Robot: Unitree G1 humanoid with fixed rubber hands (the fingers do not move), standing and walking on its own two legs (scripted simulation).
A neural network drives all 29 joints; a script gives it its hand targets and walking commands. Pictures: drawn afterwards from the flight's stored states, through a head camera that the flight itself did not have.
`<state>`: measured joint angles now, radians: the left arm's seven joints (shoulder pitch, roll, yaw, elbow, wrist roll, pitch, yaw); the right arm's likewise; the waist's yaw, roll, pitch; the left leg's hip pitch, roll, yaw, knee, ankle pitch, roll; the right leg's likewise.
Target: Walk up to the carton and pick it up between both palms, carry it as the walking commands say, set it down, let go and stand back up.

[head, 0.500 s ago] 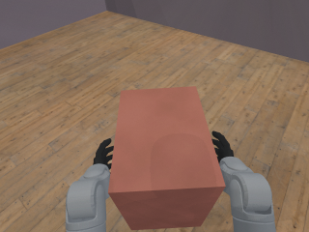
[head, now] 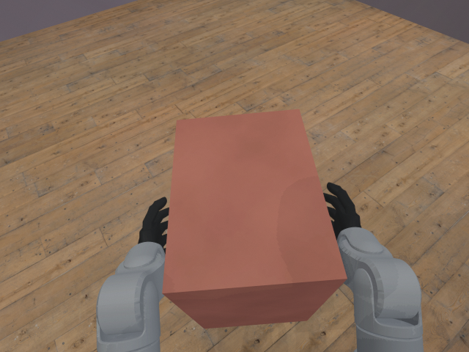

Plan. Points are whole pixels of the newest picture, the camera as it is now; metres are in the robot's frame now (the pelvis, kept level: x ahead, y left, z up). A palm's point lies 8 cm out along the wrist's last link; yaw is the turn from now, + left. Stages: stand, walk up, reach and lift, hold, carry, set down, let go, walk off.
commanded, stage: carry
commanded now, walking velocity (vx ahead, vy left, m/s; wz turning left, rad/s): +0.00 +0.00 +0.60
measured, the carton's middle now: (247, 229) +0.32 +0.01 +0.02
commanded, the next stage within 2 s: none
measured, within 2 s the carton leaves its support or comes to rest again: neither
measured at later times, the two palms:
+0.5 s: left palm (90, 252) +0.28 +0.26 +0.05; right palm (266, 215) +0.33 -0.02 +0.07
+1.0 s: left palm out of the picture +0.18 +0.38 +0.08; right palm (162, 202) +0.34 +0.14 +0.09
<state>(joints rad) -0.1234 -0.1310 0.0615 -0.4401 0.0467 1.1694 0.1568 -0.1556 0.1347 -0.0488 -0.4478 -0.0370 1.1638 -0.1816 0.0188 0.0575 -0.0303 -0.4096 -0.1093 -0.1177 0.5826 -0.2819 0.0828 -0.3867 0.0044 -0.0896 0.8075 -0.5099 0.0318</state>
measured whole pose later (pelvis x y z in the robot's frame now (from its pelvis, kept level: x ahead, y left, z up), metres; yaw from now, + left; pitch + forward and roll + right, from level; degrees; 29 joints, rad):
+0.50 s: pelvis +0.03 +0.07 -0.02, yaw +10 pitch +8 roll -1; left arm -0.10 -0.13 0.05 -0.44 0.03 1.15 0.16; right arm -0.12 0.13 -0.04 -0.48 -0.04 1.16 -0.19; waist -0.02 0.01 -0.05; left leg -0.51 -0.05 0.05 0.71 -0.34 0.06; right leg -0.40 -0.16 -0.13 0.95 -0.57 0.07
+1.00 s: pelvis +0.04 +0.11 +0.01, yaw +32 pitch +8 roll -4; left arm -0.08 -0.13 0.03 -0.49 0.03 1.14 0.19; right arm -0.10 0.13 -0.03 -0.49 -0.04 1.12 -0.17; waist 0.00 0.06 -0.03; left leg -0.40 -0.22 -0.32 0.51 -0.18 0.11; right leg -0.47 0.01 -0.12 0.89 -0.50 0.07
